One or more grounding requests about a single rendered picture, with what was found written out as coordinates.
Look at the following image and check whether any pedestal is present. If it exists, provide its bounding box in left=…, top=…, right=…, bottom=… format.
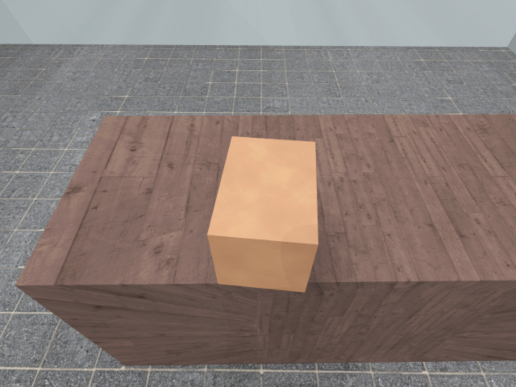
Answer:
left=15, top=114, right=516, bottom=366

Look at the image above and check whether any carton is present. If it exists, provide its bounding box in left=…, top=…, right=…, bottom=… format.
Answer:
left=207, top=136, right=318, bottom=293

